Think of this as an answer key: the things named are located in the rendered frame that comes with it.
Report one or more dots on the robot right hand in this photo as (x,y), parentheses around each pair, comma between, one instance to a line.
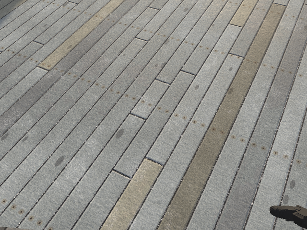
(297,214)

